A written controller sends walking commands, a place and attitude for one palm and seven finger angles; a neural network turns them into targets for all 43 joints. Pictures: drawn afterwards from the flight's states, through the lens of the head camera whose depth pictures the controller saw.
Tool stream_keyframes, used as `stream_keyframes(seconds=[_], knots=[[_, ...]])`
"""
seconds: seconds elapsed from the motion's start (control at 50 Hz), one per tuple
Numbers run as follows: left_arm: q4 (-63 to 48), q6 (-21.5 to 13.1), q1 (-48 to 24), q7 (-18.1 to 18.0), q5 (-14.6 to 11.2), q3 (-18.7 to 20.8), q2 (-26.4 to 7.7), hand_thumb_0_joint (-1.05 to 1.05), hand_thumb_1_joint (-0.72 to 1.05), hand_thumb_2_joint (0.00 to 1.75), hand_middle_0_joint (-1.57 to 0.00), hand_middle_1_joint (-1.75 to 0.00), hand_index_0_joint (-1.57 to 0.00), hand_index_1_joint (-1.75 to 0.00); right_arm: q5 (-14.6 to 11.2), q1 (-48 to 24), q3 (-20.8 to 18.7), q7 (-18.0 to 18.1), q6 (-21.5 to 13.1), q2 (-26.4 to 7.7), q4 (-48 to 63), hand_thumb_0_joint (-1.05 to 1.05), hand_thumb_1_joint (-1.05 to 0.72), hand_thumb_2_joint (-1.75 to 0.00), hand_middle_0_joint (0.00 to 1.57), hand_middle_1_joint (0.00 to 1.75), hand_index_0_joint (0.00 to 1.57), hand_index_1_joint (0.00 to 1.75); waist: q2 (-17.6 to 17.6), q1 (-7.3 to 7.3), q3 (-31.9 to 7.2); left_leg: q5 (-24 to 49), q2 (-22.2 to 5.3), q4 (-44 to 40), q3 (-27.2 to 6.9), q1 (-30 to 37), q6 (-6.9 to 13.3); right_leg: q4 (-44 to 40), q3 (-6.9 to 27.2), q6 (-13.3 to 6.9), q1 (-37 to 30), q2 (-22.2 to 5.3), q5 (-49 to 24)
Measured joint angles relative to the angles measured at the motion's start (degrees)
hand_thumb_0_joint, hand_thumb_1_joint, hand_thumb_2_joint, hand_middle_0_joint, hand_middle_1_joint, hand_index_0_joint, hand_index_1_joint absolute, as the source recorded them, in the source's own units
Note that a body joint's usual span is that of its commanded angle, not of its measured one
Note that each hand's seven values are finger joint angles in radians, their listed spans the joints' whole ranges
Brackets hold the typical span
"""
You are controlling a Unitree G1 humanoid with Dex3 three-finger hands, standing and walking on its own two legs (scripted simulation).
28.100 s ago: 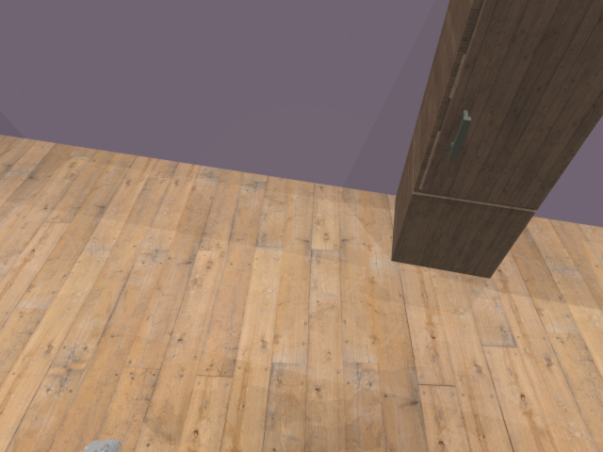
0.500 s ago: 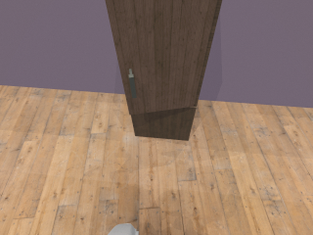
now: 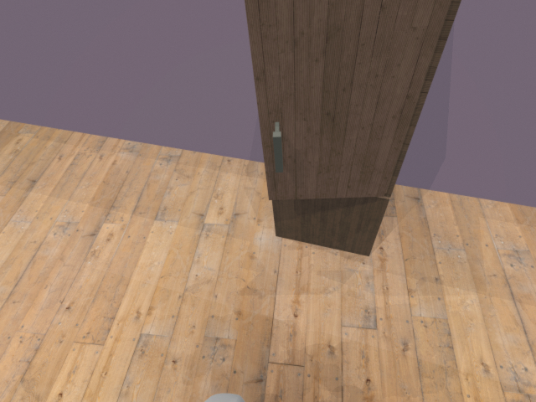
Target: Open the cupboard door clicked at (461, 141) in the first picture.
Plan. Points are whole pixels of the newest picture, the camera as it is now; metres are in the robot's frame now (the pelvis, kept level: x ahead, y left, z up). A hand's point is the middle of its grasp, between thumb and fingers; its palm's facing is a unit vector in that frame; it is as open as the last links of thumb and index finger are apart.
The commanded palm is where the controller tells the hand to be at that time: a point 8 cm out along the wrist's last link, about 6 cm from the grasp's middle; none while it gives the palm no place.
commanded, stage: take the last steps up to it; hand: left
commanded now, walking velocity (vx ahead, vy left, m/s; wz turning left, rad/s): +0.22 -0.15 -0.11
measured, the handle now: (278, 147) +0.69 +0.03 -0.09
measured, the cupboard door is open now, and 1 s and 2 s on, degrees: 16 16 16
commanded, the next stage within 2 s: come to a stop and stand still in 0.42 s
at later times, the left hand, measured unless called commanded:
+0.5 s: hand out of the picture +0.14 +0.11 -0.17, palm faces -0.01 -0.97 -0.26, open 7.3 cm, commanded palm none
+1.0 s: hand (254, 382) +0.18 +0.06 -0.17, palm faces +0.04 -0.97 -0.25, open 7.3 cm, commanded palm none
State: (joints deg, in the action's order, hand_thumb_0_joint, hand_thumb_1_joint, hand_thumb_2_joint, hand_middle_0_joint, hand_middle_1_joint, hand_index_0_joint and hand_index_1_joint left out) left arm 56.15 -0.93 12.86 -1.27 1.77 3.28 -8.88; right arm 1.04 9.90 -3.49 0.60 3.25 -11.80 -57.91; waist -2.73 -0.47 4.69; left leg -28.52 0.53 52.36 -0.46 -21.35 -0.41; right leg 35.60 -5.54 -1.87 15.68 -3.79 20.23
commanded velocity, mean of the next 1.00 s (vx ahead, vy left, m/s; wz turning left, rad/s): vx -0.01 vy -0.01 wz -0.03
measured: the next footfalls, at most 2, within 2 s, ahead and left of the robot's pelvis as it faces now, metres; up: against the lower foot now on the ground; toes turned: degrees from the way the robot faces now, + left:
left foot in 0.16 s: +0.04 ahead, +0.13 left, +0.00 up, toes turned +4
right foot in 0.44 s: +0.17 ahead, -0.18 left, +0.00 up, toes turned -9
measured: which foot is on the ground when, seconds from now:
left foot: up 0.00-0.14, down 0.16-0.44, up 0.46-0.74, down 0.76-0.92, up 0.94-1.00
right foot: down 0.00-0.16, up 0.18-0.42, down 0.44-1.00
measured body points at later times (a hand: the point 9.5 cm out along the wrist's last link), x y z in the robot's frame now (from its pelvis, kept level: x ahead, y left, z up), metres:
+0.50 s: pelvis +0.10 -0.09 -0.01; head +0.15 -0.11 +0.43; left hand +0.14 +0.17 -0.15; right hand +0.00 -0.31 -0.17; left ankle +0.00 +0.09 -0.69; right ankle +0.13 -0.18 -0.73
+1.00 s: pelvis +0.16 -0.12 +0.00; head +0.20 -0.14 +0.45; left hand +0.18 +0.11 -0.15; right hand +0.25 -0.36 -0.16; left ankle +0.15 +0.00 -0.70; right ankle +0.13 -0.18 -0.73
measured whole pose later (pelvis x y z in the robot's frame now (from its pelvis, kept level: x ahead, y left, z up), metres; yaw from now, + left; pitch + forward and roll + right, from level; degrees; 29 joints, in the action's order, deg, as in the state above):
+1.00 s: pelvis +0.16 -0.12 +0.00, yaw -3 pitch +0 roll +1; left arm 59.0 0.6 14.0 -2.8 1.6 2.8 -7.7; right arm 0.7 5.7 -3.1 1.7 3.9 -10.1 -55.5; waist -1.1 -2.2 6.5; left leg -24.8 1.1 48.0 0.9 -21.5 0.0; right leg 32.7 -7.4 -5.7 12.4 1.2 20.4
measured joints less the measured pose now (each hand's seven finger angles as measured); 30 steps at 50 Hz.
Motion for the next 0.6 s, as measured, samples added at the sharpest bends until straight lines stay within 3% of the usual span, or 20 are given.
stream_keyframes(seconds=[0.06,0.14,0.16,0.22,0.26,0.3,0.38,0.42,0.46,0.5,0.54,0.6], knots=[[1.4,0.2,1.4,-0.1,0.2,-0.1,0.7,0.0,0.9,0.89,-0.2,-0.29,-0.2,-0.3,0.1,0.6,-0.1,-0.2,-0.5,0.6,-0.9,0.0,-0.91,-0.9,0.2,0.3,0.2,0.3,1.1,-0.04,-0.8,0.9,-1.1,-1.6,2.6,1.3,0.3,-4.1,-0.3,-0.1,-2.7,0.3,-1.5],[4.0,0.5,4.0,0.2,-0.4,-0.3,1.0,0.0,0.91,0.89,-0.2,-0.3,-0.2,-0.3,0.3,1.8,0.7,-0.1,-2.2,2.1,-1.8,0.0,-0.91,-0.9,0.2,0.3,0.2,0.3,2.5,-0.07,-1.9,7.3,-2.2,-17.7,5.2,7.5,0.5,-5.3,-0.6,-0.3,-4.1,1.7,-1.1],[4.5,0.6,5.0,0.4,-0.6,-0.3,1.3,0.0,0.91,0.89,-0.2,-0.3,-0.2,-0.3,0.5,2.5,0.8,0.1,-3.0,2.1,-1.8,0.0,-0.92,-0.9,0.2,0.3,0.2,0.3,1.9,0.06,-2.4,9.8,-3.0,-22.2,4.4,9.1,1.0,-3.8,-0.9,-0.2,-3.4,2.8,0.0],[6.3,2.1,5.9,1.1,-0.3,-0.1,1.0,0.0,0.91,0.89,-0.2,-0.3,-0.2,-0.3,1.3,4.1,1.0,0.7,-4.0,3.4,-2.4,0.0,-0.92,-0.9,0.2,0.3,0.2,0.3,4.0,0.67,-2.3,9.1,-3.3,-20.7,5.2,9.5,-0.7,9.3,0.7,-0.1,1.7,2.7,6.9],[7.1,2.8,5.5,1.7,-0.1,0.2,0.8,0.0,0.91,0.89,-0.2,-0.3,-0.2,-0.3,1.5,6.4,1.3,1.2,-4.4,3.9,-2.7,0.0,-0.92,-0.9,0.2,0.3,0.2,0.3,4.4,1.22,-2.3,8.3,-3.8,-22.1,5.4,10.8,-1.4,18.6,1.6,0.2,6.2,2.4,6.2],[6.8,2.8,4.3,2.3,-0.2,0.5,0.8,0.0,0.91,0.89,-0.2,-0.3,-0.2,-0.3,1.5,8.6,1.5,1.6,-4.7,4.1,-3.4,0.0,-0.92,-0.9,0.2,0.3,0.2,0.3,4.0,1.44,-1.7,9.0,-4.4,-24.6,5.3,12.4,-2.4,22.3,1.9,0.6,9.6,1.6,3.8],[5.3,2.4,2.0,2.8,-0.4,1.0,-0.3,0.01,0.93,0.89,-0.2,-0.3,-0.2,-0.3,1.5,11.7,1.5,1.8,-4.3,3.8,-5.5,0.0,-0.91,-0.9,0.2,0.3,0.2,0.3,2.4,1.9,-0.2,8.7,-6.6,-26.5,5.2,14.8,-4.3,12.0,1.3,0.9,10.5,-0.1,0.5],[4.5,1.7,1.4,3.2,-0.6,1.3,-1.2,0.01,0.93,0.89,-0.2,-0.3,-0.2,-0.3,1.3,12.9,1.2,1.5,-3.6,3.4,-6.5,0.0,-0.91,-0.9,0.2,0.3,0.2,0.3,1.5,2.13,0.2,6.4,-8.1,-24.1,5.1,14.8,-5.4,4.0,0.4,0.9,8.1,0.1,-2.9],[4.2,0.6,0.7,3.0,-0.5,1.6,-1.9,0.01,0.92,0.89,-0.2,-0.3,-0.2,-0.3,0.7,13.3,0.8,1.2,-2.8,2.8,-7.5,0.0,-0.91,-0.9,0.2,0.3,0.2,0.3,0.6,1.9,0.7,1.2,-9.4,-16.1,4.2,12.4,-3.5,2.7,-0.5,0.0,7.1,1.1,-2.8],[4.0,-0.2,-0.2,2.2,-0.6,1.6,-1.8,0.01,0.92,0.89,-0.2,-0.29,-0.2,-0.3,0.1,11.8,0.5,1.2,-1.6,2.1,-8.3,0.0,-0.91,-0.9,0.2,0.3,0.2,0.3,0.2,1.47,1.6,-3.9,-8.0,-1.4,2.3,7.1,-1.1,3.6,-1.3,-1.1,6.1,2.0,-1.7],[4.0,-0.2,-0.3,1.1,-0.5,1.3,-1.4,0.0,0.92,0.89,-0.2,-0.29,-0.2,-0.3,-0.1,9.7,0.1,1.2,-1.3,1.7,-8.0,0.0,-0.91,-0.9,0.2,0.3,0.2,0.3,0.7,1.23,1.8,-3.4,-6.2,8.4,2.6,2.2,0.0,1.0,-1.8,-1.8,3.7,2.7,-2.4],[4.8,-0.2,0.3,-0.2,-0.3,0.4,-0.2,0.0,0.91,0.89,-0.2,-0.29,-0.2,-0.3,-0.1,6.4,0.2,1.3,-1.8,1.2,-6.1,0.01,-0.91,-0.9,0.2,0.3,0.2,0.3,1.4,1.18,0.9,-0.2,-4.4,7.2,4.5,-1.5,0.2,-4.5,-2.2,-2.7,0.2,3.7,-3.9]])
